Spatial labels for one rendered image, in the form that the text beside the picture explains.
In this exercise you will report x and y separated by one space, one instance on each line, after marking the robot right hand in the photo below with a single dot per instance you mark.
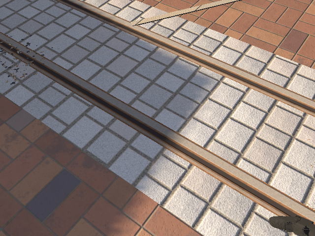
296 224

